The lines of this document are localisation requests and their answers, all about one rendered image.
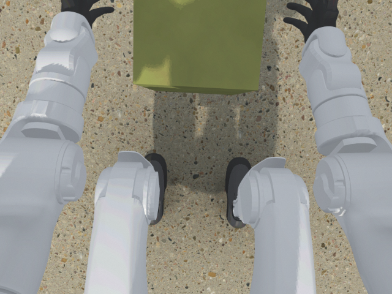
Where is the robot left upper arm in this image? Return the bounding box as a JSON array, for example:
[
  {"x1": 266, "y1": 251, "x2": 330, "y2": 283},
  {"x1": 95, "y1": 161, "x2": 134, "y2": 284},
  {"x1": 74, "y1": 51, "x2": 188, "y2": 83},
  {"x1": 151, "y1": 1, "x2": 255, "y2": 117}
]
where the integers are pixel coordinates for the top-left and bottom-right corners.
[{"x1": 0, "y1": 137, "x2": 87, "y2": 294}]

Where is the left robot shin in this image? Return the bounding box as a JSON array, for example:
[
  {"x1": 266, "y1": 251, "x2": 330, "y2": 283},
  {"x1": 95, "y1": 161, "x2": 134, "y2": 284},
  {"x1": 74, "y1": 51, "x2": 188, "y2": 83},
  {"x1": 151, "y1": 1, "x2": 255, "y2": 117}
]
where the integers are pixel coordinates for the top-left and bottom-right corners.
[{"x1": 94, "y1": 151, "x2": 155, "y2": 206}]

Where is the left robot hand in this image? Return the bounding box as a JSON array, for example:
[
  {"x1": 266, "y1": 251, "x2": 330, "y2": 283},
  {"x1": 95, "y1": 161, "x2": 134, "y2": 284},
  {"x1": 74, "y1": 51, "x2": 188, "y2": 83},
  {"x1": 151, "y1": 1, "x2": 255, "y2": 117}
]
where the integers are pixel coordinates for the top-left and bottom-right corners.
[{"x1": 61, "y1": 0, "x2": 114, "y2": 28}]

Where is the right robot hand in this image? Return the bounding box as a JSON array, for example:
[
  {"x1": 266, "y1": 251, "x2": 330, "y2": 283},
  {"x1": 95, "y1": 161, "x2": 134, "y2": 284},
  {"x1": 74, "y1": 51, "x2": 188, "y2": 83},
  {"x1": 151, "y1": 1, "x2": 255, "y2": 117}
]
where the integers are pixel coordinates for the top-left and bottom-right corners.
[{"x1": 283, "y1": 0, "x2": 339, "y2": 43}]

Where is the robot left thigh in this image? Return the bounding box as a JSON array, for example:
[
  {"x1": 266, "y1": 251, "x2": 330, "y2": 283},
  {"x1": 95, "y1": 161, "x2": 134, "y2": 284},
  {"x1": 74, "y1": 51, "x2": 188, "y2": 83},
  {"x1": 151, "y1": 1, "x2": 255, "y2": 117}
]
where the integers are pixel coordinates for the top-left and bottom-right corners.
[{"x1": 84, "y1": 162, "x2": 160, "y2": 294}]

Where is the robot right forearm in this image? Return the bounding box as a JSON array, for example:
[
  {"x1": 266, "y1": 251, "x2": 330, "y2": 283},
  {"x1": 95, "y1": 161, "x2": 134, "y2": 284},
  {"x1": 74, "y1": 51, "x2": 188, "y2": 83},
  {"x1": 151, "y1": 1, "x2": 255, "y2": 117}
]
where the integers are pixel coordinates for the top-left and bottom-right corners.
[{"x1": 298, "y1": 26, "x2": 392, "y2": 156}]

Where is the robot right upper arm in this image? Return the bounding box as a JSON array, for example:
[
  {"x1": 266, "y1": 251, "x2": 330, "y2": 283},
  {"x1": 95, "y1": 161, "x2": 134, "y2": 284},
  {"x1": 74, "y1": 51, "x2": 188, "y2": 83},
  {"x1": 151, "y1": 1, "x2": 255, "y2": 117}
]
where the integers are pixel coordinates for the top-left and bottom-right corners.
[{"x1": 313, "y1": 152, "x2": 392, "y2": 294}]

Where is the carton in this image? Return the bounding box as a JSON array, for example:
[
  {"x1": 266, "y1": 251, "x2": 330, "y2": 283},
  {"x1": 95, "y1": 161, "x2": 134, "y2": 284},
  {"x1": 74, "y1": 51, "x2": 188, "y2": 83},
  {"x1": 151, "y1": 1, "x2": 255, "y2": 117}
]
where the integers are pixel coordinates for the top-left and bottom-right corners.
[{"x1": 133, "y1": 0, "x2": 266, "y2": 95}]

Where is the robot left forearm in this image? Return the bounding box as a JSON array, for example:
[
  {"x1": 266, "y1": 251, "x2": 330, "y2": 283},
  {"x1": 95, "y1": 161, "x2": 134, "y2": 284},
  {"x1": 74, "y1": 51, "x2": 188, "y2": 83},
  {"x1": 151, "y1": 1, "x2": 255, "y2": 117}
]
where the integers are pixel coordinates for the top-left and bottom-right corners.
[{"x1": 0, "y1": 11, "x2": 98, "y2": 144}]

